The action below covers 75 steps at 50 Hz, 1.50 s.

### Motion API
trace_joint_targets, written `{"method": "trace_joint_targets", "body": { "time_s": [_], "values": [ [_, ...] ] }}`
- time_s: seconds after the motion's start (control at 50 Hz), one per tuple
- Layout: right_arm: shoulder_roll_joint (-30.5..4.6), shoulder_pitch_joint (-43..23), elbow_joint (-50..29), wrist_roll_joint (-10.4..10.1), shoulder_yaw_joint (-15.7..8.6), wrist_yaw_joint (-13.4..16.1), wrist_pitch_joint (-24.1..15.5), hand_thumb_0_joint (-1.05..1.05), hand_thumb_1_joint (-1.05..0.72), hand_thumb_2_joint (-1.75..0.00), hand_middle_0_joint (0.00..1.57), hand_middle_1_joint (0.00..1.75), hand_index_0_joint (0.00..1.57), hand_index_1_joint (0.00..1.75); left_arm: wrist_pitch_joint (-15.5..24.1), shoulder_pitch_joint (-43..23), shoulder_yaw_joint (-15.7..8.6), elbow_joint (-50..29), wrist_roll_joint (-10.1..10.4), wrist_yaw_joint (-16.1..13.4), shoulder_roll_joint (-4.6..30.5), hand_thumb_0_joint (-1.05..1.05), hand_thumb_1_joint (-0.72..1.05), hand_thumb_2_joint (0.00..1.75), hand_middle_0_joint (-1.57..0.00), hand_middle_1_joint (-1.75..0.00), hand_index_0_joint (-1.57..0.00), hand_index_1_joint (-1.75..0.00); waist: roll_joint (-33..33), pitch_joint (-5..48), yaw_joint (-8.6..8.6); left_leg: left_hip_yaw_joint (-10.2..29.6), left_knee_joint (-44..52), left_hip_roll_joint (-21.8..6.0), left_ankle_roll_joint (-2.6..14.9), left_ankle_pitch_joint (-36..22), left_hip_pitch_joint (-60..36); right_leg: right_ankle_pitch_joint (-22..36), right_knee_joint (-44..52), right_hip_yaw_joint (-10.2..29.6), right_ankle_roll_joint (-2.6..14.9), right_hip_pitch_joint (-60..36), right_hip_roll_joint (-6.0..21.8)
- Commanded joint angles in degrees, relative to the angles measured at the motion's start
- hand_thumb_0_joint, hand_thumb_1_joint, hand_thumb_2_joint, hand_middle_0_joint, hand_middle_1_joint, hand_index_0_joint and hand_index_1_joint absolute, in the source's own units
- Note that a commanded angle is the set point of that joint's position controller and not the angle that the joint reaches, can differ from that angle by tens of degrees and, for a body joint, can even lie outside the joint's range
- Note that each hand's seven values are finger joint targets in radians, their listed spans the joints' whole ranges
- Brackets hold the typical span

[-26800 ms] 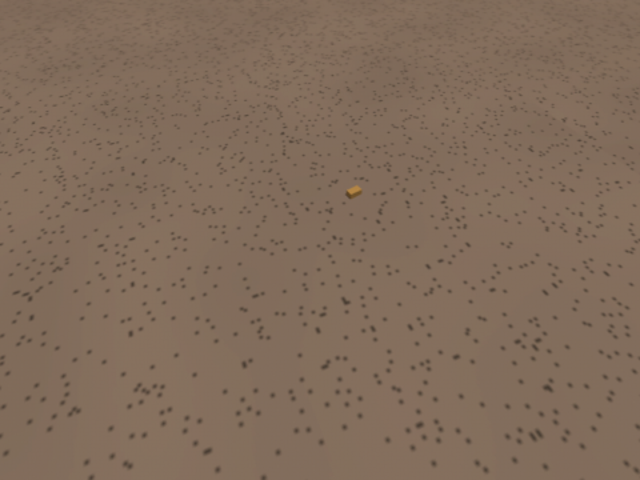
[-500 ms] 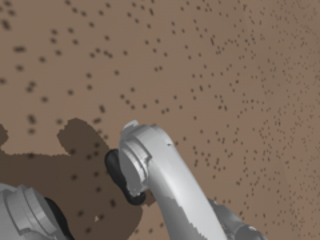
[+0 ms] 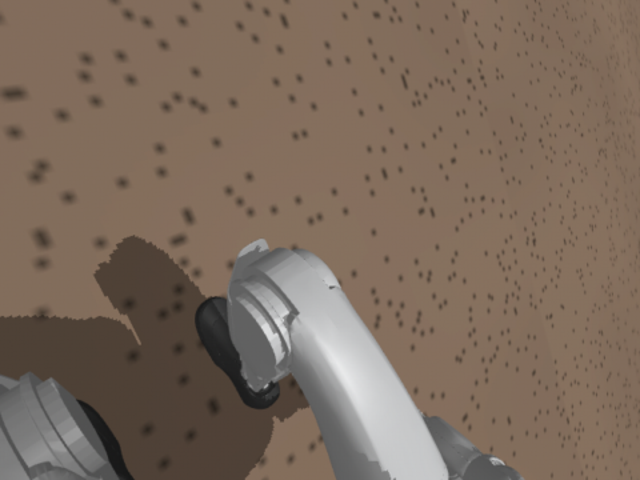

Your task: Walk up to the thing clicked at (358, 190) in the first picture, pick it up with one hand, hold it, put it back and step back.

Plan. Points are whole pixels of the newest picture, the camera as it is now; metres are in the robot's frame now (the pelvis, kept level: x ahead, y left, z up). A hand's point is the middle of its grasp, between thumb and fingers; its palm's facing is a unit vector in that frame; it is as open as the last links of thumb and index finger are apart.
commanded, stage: rest palm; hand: left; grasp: from above
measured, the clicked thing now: out of the picture +0.52 +0.34 -0.31
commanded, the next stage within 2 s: close in 1.22 s
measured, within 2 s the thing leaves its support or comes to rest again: neither
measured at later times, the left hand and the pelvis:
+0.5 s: hand out of the picture +0.50 +0.32 -0.26, palm faces -0.41 -0.19 -0.89, open 10.7 cm; pelvis +0.00 +0.00 +0.00, yaw +0 degrees
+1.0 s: hand out of the picture +0.50 +0.32 -0.26, palm faces -0.41 -0.19 -0.89, open 10.4 cm; pelvis +0.00 +0.00 +0.01, yaw +0 degrees
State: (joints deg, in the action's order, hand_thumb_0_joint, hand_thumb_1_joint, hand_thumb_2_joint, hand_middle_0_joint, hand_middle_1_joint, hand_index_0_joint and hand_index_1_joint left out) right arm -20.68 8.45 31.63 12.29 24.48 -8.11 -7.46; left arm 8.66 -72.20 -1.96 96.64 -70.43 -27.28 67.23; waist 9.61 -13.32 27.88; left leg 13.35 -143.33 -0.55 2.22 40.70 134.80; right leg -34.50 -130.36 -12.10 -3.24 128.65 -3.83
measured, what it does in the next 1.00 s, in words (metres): stands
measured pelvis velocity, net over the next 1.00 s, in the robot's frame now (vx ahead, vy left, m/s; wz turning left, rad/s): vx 0.00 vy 0.00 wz -0.01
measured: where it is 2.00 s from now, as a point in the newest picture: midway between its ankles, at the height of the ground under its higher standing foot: (185, 424)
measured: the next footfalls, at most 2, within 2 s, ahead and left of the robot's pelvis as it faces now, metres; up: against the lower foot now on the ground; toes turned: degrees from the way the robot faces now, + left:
none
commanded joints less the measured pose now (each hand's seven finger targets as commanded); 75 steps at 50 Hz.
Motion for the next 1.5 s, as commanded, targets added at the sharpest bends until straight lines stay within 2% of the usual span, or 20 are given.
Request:
{"method": "trace_joint_targets", "body": {
  "time_s": [0.0, 0.08, 0.14, 0.18, 0.24, 0.3, 0.32, 0.42, 0.46, 0.5, 0.56, 0.62, 0.7, 0.76, 0.84, 0.92, 0.96, 1.0, 1.28, 1.48],
  "values": [
    [-20.06, 11.80, 3.41, -0.14, -5.06, 0.58, -0.29, 0.00, -0.90, -0.90, 0.20, 0.30, 0.20, 0.30, -0.33, -15.52, -0.76, -8.08, 0.46, -3.03, 11.80, 0.00, -0.01, 0.55, -0.55, -0.49, -0.54, -0.50, -39.66, 35.85, 4.40, -0.86, 15.02, -3.61, -2.47, -16.21, -31.40, 14.35, 9.01, -4.02, 4.50, -20.91, -0.78],
    [-19.60, 10.95, 2.92, 0.02, -4.40, 0.31, -0.41, 0.00, -0.90, -0.90, 0.20, 0.30, 0.20, 0.30, -0.72, -12.96, 0.86, -3.47, 1.00, -3.33, 9.49, 0.00, 0.01, 0.53, -0.56, -0.50, -0.54, -0.51, -36.65, 34.16, 5.64, -0.63, 15.20, -3.68, -2.06, -15.16, -29.65, 14.51, 9.14, -4.19, 3.94, -22.23, -1.08],
    [-20.02, 10.47, 2.63, -0.08, -4.18, 0.63, -0.75, 0.00, -0.90, -0.90, 0.20, 0.30, 0.20, 0.30, -0.70, -14.02, 0.20, -4.26, 1.42, -3.56, 12.05, 0.00, 0.02, 0.53, -0.55, -0.51, -0.54, -0.52, -35.62, 34.19, 4.96, -1.37, 15.18, -3.39, -1.60, -12.46, -27.49, 13.11, 9.81, -3.87, 3.92, -23.38, -1.22],
    [-19.98, 11.30, 3.26, -0.04, -4.00, 0.66, -0.83, 0.00, -0.90, -0.90, 0.20, 0.30, 0.20, 0.30, -0.72, -15.39, -0.72, -7.37, 1.36, -3.77, 13.29, 0.00, 0.02, 0.52, -0.56, -0.51, -0.55, -0.52, -38.91, 37.63, 4.44, -0.95, 15.27, -3.82, -2.10, -16.18, -31.85, 15.38, 9.37, -3.72, 3.90, -24.08, -0.87],
    [-19.97, 10.47, 2.68, -0.09, -3.87, 0.45, -1.20, 0.00, -0.90, -0.90, 0.20, 0.30, 0.20, 0.30, -0.99, -12.53, 1.15, -4.13, 2.68, -3.52, 9.93, 0.00, 0.03, 0.51, -0.55, -0.53, -0.55, -0.53, -35.40, 34.26, 5.92, -1.21, 14.41, -3.53, -1.56, -15.43, -28.55, 15.31, 9.80, -3.94, 3.72, -24.35, -1.19],
    [-20.37, 10.53, 2.64, -0.06, -3.55, 0.78, -1.32, 0.00, -0.90, -0.90, 0.20, 0.30, 0.20, 0.30, -0.66, -13.97, 0.13, -5.23, 3.03, -3.68, 13.17, 0.00, 0.02, 0.52, -0.55, -0.52, -0.54, -0.52, -34.89, 35.24, 5.35, -1.91, 14.35, -3.42, -1.35, -13.95, -26.96, 14.58, 10.55, -3.58, 3.74, -26.64, -1.23],
    [-20.42, 11.17, 2.94, -0.16, -3.45, 0.73, -1.33, 0.00, -0.90, -0.90, 0.20, 0.30, 0.20, 0.30, -0.53, -14.39, -1.31, -7.60, 2.64, -3.78, 14.75, 0.00, 0.02, 0.52, -0.55, -0.52, -0.55, -0.52, -36.75, 36.39, 4.67, -1.61, 14.52, -3.56, -1.62, -15.26, -28.36, 15.30, 10.18, -3.41, 3.81, -26.37, -0.86],
    [-20.00, 10.75, 3.07, -0.15, -3.74, 0.73, -1.04, 0.00, -0.90, -0.90, 0.20, 0.30, 0.20, 0.30, -0.73, -14.96, -1.01, -7.39, 2.40, -4.06, 13.31, 0.00, 0.02, 0.52, -0.54, -0.54, -0.54, -0.54, -39.19, 37.54, 4.90, -0.43, 15.48, -4.11, -2.32, -16.15, -31.75, 15.15, 9.53, -4.26, 4.09, -24.51, -1.03],
    [-20.08, 10.76, 2.83, -0.12, -3.70, 0.75, -1.01, 0.00, -0.90, -0.90, 0.20, 0.30, 0.20, 0.30, -0.99, -13.69, 0.33, -6.27, 2.50, -3.47, 12.11, 0.00, 0.02, 0.52, -0.54, -0.53, -0.54, -0.53, -37.19, 36.22, 5.83, -0.95, 14.80, -3.89, -1.82, -16.21, -30.05, 15.91, 9.87, -3.99, 3.79, -25.41, -1.38],
    [-21.07, 10.92, 3.39, -0.12, -4.80, 0.90, -0.86, 0.00, -0.90, -0.90, 0.20, 0.30, 0.20, 0.30, -0.77, -15.35, 0.07, -7.29, 2.75, -3.61, 12.90, 0.00, 0.02, 0.53, -0.54, -0.54, -0.54, -0.54, -38.26, 36.17, 5.31, -1.33, 15.16, -3.77, -1.93, -15.32, -29.47, 15.14, 10.04, -3.95, 4.02, -25.72, -1.44],
    [-20.29, 10.75, 2.80, 0.02, -3.60, 0.86, -0.79, 0.00, -0.90, -0.90, 0.20, 0.30, 0.20, 0.30, -0.96, -13.11, 1.27, -4.06, 2.98, -2.95, 11.25, 0.00, 0.03, 0.52, -0.55, -0.52, -0.55, -0.53, -34.46, 34.47, 6.04, -1.28, 14.92, -3.75, -1.64, -14.04, -27.57, 14.49, 10.83, -4.21, 3.88, -26.24, -1.47],
    [-20.60, 10.81, 3.34, -0.08, -3.43, 0.93, -0.82, 0.00, -0.90, -0.90, 0.20, 0.30, 0.20, 0.30, -0.44, -14.00, -0.07, -6.40, 3.07, -2.75, 13.27, 0.00, 0.05, 0.50, -0.54, -0.55, -0.55, -0.55, -37.41, 35.13, 5.13, -0.38, 15.41, -4.10, -2.34, -15.80, -30.13, 14.65, 10.35, -4.29, 4.12, -24.27, -0.84],
    [-20.56, 10.43, 2.47, 0.02, -3.27, 0.91, -0.66, 0.00, -0.90, -0.90, 0.20, 0.30, 0.20, 0.30, -0.09, -13.73, 0.89, -5.95, 3.15, -2.77, 11.89, 0.00, 0.06, 0.49, -0.56, -0.53, -0.56, -0.52, -35.71, 34.88, 5.96, -0.63, 15.23, -3.86, -1.88, -15.00, -28.49, 15.04, 10.25, -4.21, 3.89, -25.90, -1.10],
    [-20.46, 10.60, 3.03, 0.13, -3.15, 1.14, -0.50, 0.00, -0.90, -0.90, 0.20, 0.30, 0.20, 0.30, 0.05, -14.34, 0.30, -7.32, 2.74, -3.31, 13.82, 0.00, 0.05, 0.50, -0.56, -0.53, -0.56, -0.52, -37.54, 36.60, 5.28, -1.18, 15.10, -3.94, -1.89, -15.86, -30.24, 15.70, 10.76, -4.02, 3.83, -27.04, -1.32],
    [-20.48, 10.18, 2.80, 0.17, -3.09, 1.06, -0.73, 0.00, -0.90, -0.90, 0.20, 0.30, 0.20, 0.30, -0.17, -13.08, 1.30, -4.91, 2.75, -3.71, 11.63, 0.00, 0.06, 0.49, -0.55, -0.54, -0.56, -0.53, -36.73, 34.16, 6.10, -0.61, 15.47, -3.95, -2.07, -15.15, -29.69, 14.85, 10.44, -4.43, 4.06, -24.84, -1.27],
    [-20.46, 9.94, 3.06, 0.11, -3.48, 1.27, -0.91, 0.00, -0.90, -0.90, 0.20, 0.30, 0.20, 0.30, -0.01, -14.69, 0.40, -6.81, 2.60, -4.40, 14.00, 0.00, 0.09, 0.47, -0.59, -0.50, -0.59, -0.50, -37.77, 35.54, 5.28, -1.10, 16.03, -3.99, -1.96, -13.69, -29.75, 14.47, 10.63, -3.93, 3.91, -26.54, -1.38],
    [-19.92, 10.31, 3.40, 0.02, -3.05, 0.98, -1.09, 0.00, -0.89, -0.90, 0.20, 0.30, 0.20, 0.30, -0.53, -14.76, -0.49, -8.24, 2.67, -4.39, 13.78, 0.00, 0.09, 0.47, -0.57, -0.52, -0.57, -0.51, -39.49, 36.77, 4.96, -0.32, 15.79, -4.41, -2.38, -16.35, -32.21, 15.56, 10.19, -4.12, 3.93, -24.31, -0.93],
    [-20.13, 9.98, 3.19, 0.10, -3.30, 0.91, -0.89, 0.00, -0.90, -0.90, 0.20, 0.30, 0.20, 0.30, -0.86, -13.26, 1.09, -4.25, 3.22, -4.26, 11.35, 0.00, 0.09, 0.47, -0.57, -0.52, -0.58, -0.51, -36.58, 35.24, 6.30, -0.40, 15.98, -4.15, -2.05, -14.80, -29.65, 15.16, 10.52, -4.46, 3.81, -25.66, -1.37],
    [-20.71, 10.25, 2.54, 0.11, -2.85, 1.37, -0.52, 0.00, -0.90, -0.90, 0.20, 0.30, 0.20, 0.30, -0.35, -13.91, 0.38, -7.22, 2.54, -2.95, 13.88, 0.00, 0.11, 0.45, -0.58, -0.53, -0.59, -0.51, -38.42, 35.10, 5.42, -0.20, 15.81, -4.29, -2.48, -16.50, -31.51, 15.18, 10.28, -4.39, 4.25, -24.69, -1.07],
    [-20.95, 9.63, 2.30, 0.38, -2.56, 1.51, -0.77, 0.00, -0.89, -0.90, 0.20, 0.30, 0.20, 0.30, -0.57, -12.47, 1.49, -5.59, 3.30, -3.50, 12.19, 0.00, 0.22, 0.37, -0.64, -0.50, -0.67, -0.48, -36.22, 33.59, 6.37, -0.46, 15.26, -4.19, -2.08, -15.30, -29.92, 15.25, 10.67, -4.22, 3.92, -25.46, -1.05]
  ]
}}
